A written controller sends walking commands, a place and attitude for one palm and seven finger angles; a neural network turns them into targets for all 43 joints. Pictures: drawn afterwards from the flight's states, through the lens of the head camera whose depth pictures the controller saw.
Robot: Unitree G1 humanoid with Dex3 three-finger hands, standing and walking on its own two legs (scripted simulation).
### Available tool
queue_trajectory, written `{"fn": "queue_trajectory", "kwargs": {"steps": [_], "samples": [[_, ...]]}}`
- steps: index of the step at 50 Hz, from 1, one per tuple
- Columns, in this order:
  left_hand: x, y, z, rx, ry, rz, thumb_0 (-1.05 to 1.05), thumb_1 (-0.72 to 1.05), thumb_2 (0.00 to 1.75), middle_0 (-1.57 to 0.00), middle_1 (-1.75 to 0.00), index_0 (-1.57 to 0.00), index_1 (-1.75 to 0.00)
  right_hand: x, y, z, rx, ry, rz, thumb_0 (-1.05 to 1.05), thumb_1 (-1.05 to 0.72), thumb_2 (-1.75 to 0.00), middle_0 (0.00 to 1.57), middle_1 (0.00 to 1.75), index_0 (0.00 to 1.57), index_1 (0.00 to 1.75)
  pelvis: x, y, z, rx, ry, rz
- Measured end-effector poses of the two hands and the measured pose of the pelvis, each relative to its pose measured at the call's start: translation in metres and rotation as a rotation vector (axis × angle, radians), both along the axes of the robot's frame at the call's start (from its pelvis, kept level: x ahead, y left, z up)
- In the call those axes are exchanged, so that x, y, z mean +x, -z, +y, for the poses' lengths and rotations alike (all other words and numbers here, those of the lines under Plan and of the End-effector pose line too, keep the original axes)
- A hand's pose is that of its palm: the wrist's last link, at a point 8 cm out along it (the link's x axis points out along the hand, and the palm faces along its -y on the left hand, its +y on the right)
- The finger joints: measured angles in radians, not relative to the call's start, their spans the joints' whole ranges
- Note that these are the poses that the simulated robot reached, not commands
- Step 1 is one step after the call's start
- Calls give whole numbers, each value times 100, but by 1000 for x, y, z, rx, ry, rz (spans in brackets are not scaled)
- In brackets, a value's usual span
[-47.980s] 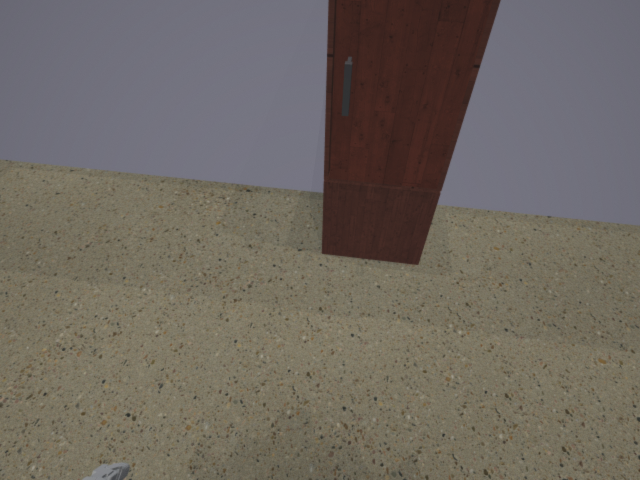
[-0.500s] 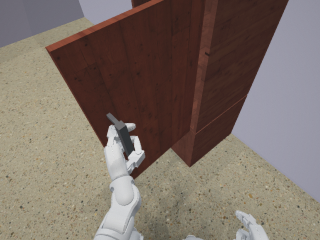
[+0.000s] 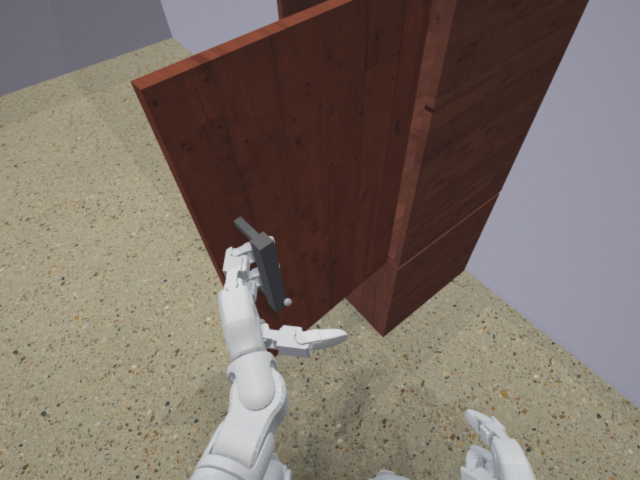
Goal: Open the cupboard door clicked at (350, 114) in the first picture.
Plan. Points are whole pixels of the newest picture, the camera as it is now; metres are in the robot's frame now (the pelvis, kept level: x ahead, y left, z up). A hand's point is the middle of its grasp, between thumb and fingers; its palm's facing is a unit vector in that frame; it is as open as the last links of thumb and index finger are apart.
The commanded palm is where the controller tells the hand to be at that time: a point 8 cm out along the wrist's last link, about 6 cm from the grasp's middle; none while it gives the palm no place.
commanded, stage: open thumb and fingers to let go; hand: left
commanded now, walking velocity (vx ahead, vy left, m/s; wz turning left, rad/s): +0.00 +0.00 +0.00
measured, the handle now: (261, 266) +0.37 +0.09 +0.06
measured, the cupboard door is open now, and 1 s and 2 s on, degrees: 94 95 95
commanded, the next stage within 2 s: slide the hand sideways off the handle in 0.18 s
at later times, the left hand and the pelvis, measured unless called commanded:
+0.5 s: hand (282, 329) +0.29 +0.06 +0.05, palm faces -0.23 -0.97 -0.04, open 16.3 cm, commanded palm +0.28 +0.10 +0.05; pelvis -0.01 +0.04 +0.00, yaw -1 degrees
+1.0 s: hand (247, 359) +0.25 +0.09 +0.06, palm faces -0.10 -0.99 +0.02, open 16.4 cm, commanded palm +0.23 +0.14 +0.05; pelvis -0.01 +0.04 -0.01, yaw -2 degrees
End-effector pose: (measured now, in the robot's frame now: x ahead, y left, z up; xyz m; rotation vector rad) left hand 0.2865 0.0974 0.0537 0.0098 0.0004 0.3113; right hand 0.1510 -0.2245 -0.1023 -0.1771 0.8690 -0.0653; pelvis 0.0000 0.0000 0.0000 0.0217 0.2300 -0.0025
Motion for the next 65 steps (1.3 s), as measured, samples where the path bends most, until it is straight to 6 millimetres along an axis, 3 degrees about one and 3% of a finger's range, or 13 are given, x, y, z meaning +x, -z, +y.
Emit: {"fn": "queue_trajectory", "kwargs": {"steps": [10,16,22,25,30,35,43,50,57,65], "samples": [[10,0,3,-3,29,3,-1,-49,30,-24,-65,-23,-65,-11,0,23,2,3,16,1,-91,-90,20,30,20,30,-5,1,18,-20,10,-2],[9,0,7,9,64,3,-1,-50,30,-30,-55,-28,-57,-16,1,34,11,-7,24,1,-91,-90,20,30,20,30,-7,2,27,-29,12,-5],[-2,2,18,102,448,-44,-1,-50,30,-22,-42,-16,-43,-26,0,36,10,16,24,1,-91,-90,20,30,20,30,-11,5,35,-36,4,-14],[-6,2,17,31,539,-22,-1,-50,30,-19,-37,-14,-37,-31,-3,36,8,44,15,1,-91,-90,20,30,20,30,-12,2,41,-42,10,-32],[-10,0,14,-90,472,5,-1,-50,30,-16,-33,-14,-33,-34,-13,39,-1,55,0,1,-91,-90,20,30,20,30,-11,-2,47,-36,28,-39],[-20,-1,18,-46,436,-52,-1,-50,30,-15,-31,-16,-31,-28,-17,41,-3,37,-24,1,-91,-90,20,30,20,30,-10,2,48,-33,38,-26],[-44,5,43,-1,422,-20,-1,-50,30,-15,-31,-15,-30,-9,-17,48,17,13,-53,1,-91,-90,20,30,20,30,-9,6,48,-39,32,-36],[-53,-4,49,-27,412,-38,-1,-50,30,-15,-31,-15,-30,6,-21,52,26,-6,-103,1,-91,-90,20,30,20,30,-7,6,44,-39,22,-32],[-61,1,50,-10,416,-3,-1,-50,30,-15,-30,-15,-30,13,-21,46,25,-12,-115,1,-91,-90,20,30,20,30,-2,7,37,-32,22,-21],[-74,0,76,8,355,20,-1,-50,30,-15,-30,-15,-30,13,-19,29,7,10,-117,1,-91,-90,20,30,20,30,4,8,26,-29,21,-14]]}}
